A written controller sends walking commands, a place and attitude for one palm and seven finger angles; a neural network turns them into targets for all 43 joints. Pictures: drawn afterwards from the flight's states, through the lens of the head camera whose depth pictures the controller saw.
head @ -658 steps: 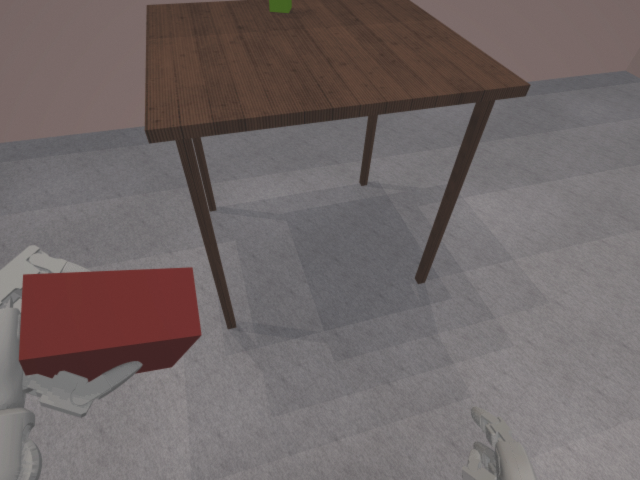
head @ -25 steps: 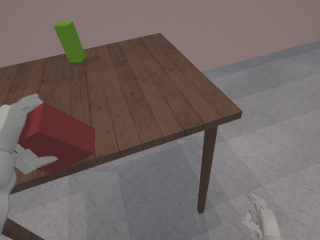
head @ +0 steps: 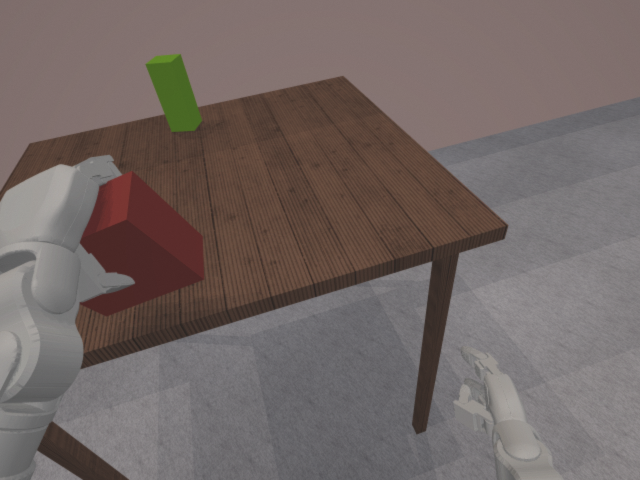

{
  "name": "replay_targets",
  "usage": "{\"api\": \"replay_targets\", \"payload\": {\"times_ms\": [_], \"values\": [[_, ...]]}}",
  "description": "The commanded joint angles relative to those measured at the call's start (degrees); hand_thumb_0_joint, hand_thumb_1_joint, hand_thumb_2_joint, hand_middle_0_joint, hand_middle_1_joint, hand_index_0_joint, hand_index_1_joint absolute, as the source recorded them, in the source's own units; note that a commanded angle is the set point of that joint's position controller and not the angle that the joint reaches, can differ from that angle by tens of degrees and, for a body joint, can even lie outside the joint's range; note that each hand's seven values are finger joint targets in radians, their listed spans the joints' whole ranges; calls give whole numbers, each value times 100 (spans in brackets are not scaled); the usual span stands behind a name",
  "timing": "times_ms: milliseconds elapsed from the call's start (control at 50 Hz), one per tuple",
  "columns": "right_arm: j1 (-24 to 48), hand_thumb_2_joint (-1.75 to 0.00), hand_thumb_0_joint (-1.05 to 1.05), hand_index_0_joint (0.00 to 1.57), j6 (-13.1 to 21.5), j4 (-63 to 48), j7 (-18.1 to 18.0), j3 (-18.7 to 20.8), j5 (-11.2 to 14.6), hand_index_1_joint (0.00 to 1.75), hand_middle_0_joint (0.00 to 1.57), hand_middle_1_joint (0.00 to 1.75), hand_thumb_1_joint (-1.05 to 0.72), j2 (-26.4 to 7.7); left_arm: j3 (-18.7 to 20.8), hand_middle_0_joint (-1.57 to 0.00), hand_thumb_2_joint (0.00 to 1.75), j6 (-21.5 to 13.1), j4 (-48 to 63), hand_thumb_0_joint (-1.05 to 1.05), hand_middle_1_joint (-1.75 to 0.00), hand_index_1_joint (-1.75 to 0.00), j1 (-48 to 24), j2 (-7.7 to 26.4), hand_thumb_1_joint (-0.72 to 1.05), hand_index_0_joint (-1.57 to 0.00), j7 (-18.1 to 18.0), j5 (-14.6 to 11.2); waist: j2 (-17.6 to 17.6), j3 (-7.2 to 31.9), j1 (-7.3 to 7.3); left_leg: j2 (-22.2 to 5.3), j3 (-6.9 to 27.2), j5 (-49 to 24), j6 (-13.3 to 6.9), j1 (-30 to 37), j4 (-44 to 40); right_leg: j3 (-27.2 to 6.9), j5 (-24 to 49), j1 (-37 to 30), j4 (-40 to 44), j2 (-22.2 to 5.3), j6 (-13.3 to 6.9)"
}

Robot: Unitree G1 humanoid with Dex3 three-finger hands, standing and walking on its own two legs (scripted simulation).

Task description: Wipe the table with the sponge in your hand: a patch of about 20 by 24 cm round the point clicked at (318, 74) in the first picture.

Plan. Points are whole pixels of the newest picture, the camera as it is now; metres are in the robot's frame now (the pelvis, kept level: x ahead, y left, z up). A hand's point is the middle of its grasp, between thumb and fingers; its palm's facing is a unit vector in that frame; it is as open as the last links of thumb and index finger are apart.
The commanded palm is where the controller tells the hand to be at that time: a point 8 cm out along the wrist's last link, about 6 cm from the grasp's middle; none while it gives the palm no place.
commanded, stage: turn the palm down, sponge in hand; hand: left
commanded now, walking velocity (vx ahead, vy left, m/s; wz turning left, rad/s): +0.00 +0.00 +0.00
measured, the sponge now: (131, 259) +0.26 +0.27 +0.19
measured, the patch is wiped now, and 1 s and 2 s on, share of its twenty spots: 0.00 0.00 0.00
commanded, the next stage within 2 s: move the sponge above the wiping area in 0.64 s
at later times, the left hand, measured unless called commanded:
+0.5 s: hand (94, 235) +0.25 +0.28 +0.24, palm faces +0.39 -0.12 -0.91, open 10.5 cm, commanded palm +0.19 +0.28 +0.31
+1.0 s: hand (100, 233) +0.26 +0.29 +0.23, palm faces +0.34 -0.11 -0.93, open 10.5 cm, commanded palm +0.20 +0.29 +0.30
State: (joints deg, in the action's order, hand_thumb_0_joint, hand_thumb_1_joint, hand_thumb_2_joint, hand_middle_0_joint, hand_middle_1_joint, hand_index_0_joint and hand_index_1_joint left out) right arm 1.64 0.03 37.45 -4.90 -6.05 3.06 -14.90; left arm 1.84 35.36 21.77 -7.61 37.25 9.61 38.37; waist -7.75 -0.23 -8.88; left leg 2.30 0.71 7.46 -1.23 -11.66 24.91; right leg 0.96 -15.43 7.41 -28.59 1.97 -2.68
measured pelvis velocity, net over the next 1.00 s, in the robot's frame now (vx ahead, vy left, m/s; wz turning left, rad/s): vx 0.00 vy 0.00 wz -0.01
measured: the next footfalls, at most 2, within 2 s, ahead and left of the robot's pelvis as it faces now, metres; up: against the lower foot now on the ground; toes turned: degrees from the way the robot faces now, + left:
none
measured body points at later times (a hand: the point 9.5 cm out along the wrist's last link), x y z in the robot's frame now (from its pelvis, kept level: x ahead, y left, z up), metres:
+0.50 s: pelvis -0.01 +0.00 +0.00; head -0.04 -0.05 +0.45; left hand +0.22 +0.28 +0.29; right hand +0.26 -0.18 -0.07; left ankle +0.07 +0.11 -0.74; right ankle +0.01 -0.09 -0.74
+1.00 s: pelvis +0.00 +0.00 +0.00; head -0.03 -0.06 +0.45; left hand +0.24 +0.29 +0.28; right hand +0.27 -0.17 -0.06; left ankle +0.07 +0.11 -0.74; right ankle +0.01 -0.09 -0.74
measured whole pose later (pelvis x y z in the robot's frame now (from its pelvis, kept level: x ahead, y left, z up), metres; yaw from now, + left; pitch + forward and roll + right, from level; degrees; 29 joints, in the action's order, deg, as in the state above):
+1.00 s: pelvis +0.00 +0.00 +0.00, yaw +0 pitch -6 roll +0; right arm 1.4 -1.2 38.9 -4.0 -5.9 3.2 -14.9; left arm -0.4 36.7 16.6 -9.5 34.7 6.8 43.9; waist -7.5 -0.2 -8.9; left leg 1.8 0.5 7.1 -1.0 -10.2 23.5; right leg 0.6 -14.6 5.8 -26.5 2.5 -2.9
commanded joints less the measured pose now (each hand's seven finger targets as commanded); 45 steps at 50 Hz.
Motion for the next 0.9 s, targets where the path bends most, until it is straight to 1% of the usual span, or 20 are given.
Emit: {"api": "replay_targets", "payload": {"times_ms": [0,20,60,120,160,220,260,320,380,420,440,520,580,620,700,720,760,820,860,880], "values": [[1461,-90,0,20,239,-1008,-10,213,9,30,20,30,-90,-441,955,-120,130,-123,900,0,-160,-160,-1873,1555,10,-120,-230,420,265,1121,-2,-77,9,-120,3,547,-444,-197,158,107,626,-89,80],[1593,-90,0,20,276,-1083,31,175,59,30,20,30,-90,-395,1036,-120,130,-75,969,0,-160,-160,-1969,1583,10,-120,-242,492,28,1090,-25,-109,22,-58,20,565,-427,-275,54,197,652,-38,25],[1431,-90,0,20,223,-965,43,189,30,30,20,30,-90,-390,831,-120,130,-95,688,0,-160,-160,-1795,1330,10,-120,-273,485,292,1026,16,-115,20,-91,18,544,-482,-173,86,154,628,-53,56],[1562,-90,0,20,226,-1077,72,181,66,30,20,30,-90,-392,950,-120,130,-109,860,0,-160,-160,-1850,1428,10,-120,-324,619,123,1060,-31,-116,18,131,22,566,-490,-270,-104,224,690,-36,26],[1453,-90,0,20,206,-990,70,185,38,30,20,30,-90,-368,803,-120,130,-156,717,0,-160,-160,-1786,1257,10,-120,-394,580,322,999,-4,-99,2,133,13,519,-530,-196,-140,161,681,-70,58],[1573,-90,0,20,250,-1055,78,194,42,30,20,30,-90,-389,1019,-120,130,-176,857,0,-160,-160,-1839,1456,10,-120,-482,697,226,1045,-57,-86,-4,156,18,549,-437,-360,-226,206,770,-73,21],[1486,-90,0,20,253,-962,68,196,30,30,20,30,-90,-361,822,-120,130,-225,680,0,-160,-160,-1854,1251,10,-120,-530,628,383,908,2,-67,-23,188,3,513,-469,-275,-281,220,782,-99,63],[1609,-90,0,20,315,-1030,59,209,37,30,20,30,-90,-384,1035,-120,130,-251,958,0,-160,-160,-2003,1492,10,-120,-590,705,45,1079,-68,-60,-4,227,17,581,-430,-418,-308,207,787,-88,5],[1499,-90,0,20,297,-929,46,242,8,30,20,30,-90,-410,908,-120,130,-262,703,0,-160,-160,-1863,1319,10,-120,-618,617,365,956,-40,-38,-26,75,5,539,-399,-356,-144,158,832,-137,53],[1616,-90,0,20,329,-1005,65,222,47,30,20,30,-90,-384,986,-120,130,-224,884,0,-160,-160,-1955,1394,10,-120,-616,661,61,1041,-60,-48,-27,75,17,609,-377,-461,-172,194,832,-105,3],[1569,-90,0,20,354,-978,73,190,23,30,20,30,-90,-371,816,-120,130,-229,833,0,-160,-160,-2063,1232,10,-120,-629,657,296,1116,-52,-31,-49,-45,6,581,-358,-376,-77,109,774,-152,15],[1593,-90,0,20,335,-989,64,229,48,30,20,30,-90,-391,939,-120,130,-184,807,0,-160,-160,-1940,1340,10,-120,-623,664,144,1009,-46,-45,-37,53,11,624,-398,-436,-130,202,849,-92,17],[1499,-90,0,20,293,-922,54,251,13,30,20,30,-90,-417,869,-120,130,-190,714,0,-160,-160,-1818,1264,10,-120,-645,620,314,994,-49,-37,-39,-94,1,591,-430,-321,96,72,810,-122,44],[1601,-90,0,20,295,-998,80,231,50,30,20,30,-90,-396,929,-120,130,-139,896,0,-160,-160,-1906,1317,10,-120,-620,694,85,1099,-58,-52,-30,-141,2,694,-419,-401,113,115,812,-63,-2],[1501,-90,0,20,228,-930,45,250,17,30,20,30,-90,-418,832,-120,130,-126,677,0,-160,-160,-1836,1254,10,-120,-616,636,422,1001,-29,-21,-74,-159,-14,631,-429,-329,195,49,850,-114,67],[1583,-90,0,20,266,-1000,76,217,63,30,20,30,-90,-391,873,-120,130,-78,777,0,-160,-160,-1917,1290,10,-120,-605,700,240,1030,-33,-55,-49,-132,-1,691,-420,-401,73,138,869,-67,22],[1459,-90,0,20,249,-897,74,221,44,30,20,30,-90,-382,600,-120,130,-72,544,0,-160,-160,-2028,1042,10,-120,-604,696,323,989,41,-46,-55,-210,-7,668,-467,-271,203,94,813,-63,40],[1540,-90,0,20,237,-976,72,226,46,30,20,30,-90,-437,942,-120,130,-10,634,0,-160,-160,-1981,1438,10,-120,-582,801,138,1160,-61,-49,-52,-214,4,699,-433,-405,205,30,829,-57,1],[1475,-90,0,20,218,-903,63,213,42,30,20,30,-90,-387,632,-120,130,-1,446,0,-160,-160,-2032,1127,10,-120,-554,782,311,1058,28,-27,-77,-367,-21,675,-442,-275,374,22,788,-60,32],[1458,-90,0,20,201,-905,54,240,33,30,20,30,-90,-442,686,-120,130,-5,440,0,-160,-160,-1987,1209,10,-120,-543,786,296,1072,6,-22,-70,-297,-16,665,-450,-286,356,9,824,-91,46]]}}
